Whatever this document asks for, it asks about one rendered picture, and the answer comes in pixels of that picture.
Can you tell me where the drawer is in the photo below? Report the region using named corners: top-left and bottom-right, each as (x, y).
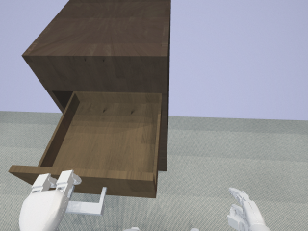
top-left (8, 91), bottom-right (163, 199)

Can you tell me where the handle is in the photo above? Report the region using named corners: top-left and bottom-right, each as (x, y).
top-left (65, 185), bottom-right (107, 216)

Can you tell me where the cabinet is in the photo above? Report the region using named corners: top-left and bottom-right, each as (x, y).
top-left (21, 0), bottom-right (171, 171)

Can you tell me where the robot right hand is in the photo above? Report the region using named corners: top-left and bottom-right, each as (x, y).
top-left (227, 187), bottom-right (266, 231)

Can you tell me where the robot left hand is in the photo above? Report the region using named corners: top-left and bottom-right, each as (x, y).
top-left (19, 170), bottom-right (82, 231)

